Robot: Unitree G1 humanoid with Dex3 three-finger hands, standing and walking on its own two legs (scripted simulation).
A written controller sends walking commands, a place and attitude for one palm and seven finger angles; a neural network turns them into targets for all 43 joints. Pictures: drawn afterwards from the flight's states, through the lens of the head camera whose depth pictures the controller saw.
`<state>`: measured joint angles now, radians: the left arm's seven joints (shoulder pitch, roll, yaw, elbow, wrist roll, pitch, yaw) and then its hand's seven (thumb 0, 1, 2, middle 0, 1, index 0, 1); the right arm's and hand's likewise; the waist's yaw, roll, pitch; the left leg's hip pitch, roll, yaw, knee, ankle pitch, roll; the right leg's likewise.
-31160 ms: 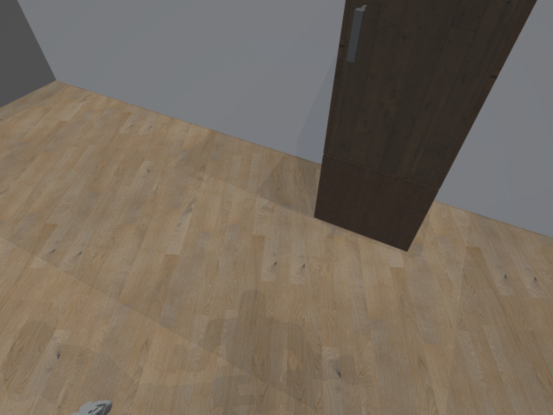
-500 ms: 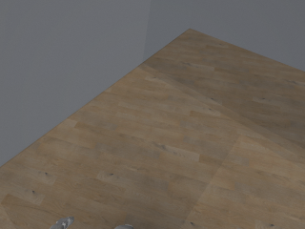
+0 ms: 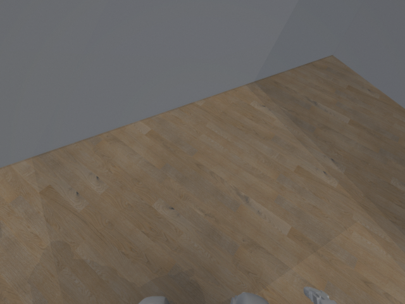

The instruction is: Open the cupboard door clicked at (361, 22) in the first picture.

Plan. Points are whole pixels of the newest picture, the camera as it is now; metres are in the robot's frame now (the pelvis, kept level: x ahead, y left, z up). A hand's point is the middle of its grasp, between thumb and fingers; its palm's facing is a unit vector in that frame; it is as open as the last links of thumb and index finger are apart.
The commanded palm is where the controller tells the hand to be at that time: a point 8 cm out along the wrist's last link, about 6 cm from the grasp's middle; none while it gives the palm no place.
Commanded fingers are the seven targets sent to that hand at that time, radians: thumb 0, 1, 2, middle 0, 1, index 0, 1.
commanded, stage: turn to face it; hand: left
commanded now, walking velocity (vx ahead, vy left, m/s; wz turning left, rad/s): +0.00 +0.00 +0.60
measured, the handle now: out of the picture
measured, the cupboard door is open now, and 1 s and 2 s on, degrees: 42 42 42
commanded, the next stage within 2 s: none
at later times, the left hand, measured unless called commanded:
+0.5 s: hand out of the picture +0.05 +0.17 -0.14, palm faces +0.26 -0.93 -0.26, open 7.4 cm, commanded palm none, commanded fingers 0.00 0.90 0.90 -0.20 -0.30 -0.20 -0.30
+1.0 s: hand out of the picture -0.05 +0.21 -0.15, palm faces +0.56 -0.78 -0.27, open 7.4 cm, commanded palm none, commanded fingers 0.00 0.90 0.90 -0.20 -0.30 -0.20 -0.30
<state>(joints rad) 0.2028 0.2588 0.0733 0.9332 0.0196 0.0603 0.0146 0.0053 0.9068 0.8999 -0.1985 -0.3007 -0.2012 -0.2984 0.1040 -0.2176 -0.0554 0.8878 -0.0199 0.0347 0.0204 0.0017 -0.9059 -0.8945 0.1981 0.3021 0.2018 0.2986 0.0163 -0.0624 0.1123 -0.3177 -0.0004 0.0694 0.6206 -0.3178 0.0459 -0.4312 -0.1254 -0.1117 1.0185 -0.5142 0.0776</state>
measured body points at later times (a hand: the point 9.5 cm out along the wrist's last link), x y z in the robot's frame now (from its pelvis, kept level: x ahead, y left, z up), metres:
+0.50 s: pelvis +0.00 -0.05 +0.01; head +0.05 -0.05 +0.46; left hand +0.03 +0.21 -0.12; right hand +0.13 -0.29 -0.14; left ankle -0.05 +0.07 -0.64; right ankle +0.02 -0.17 -0.73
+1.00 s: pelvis -0.01 -0.03 +0.01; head +0.02 +0.01 +0.46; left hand -0.08 +0.26 -0.13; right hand +0.20 -0.19 -0.12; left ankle -0.03 +0.08 -0.73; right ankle +0.07 -0.17 -0.67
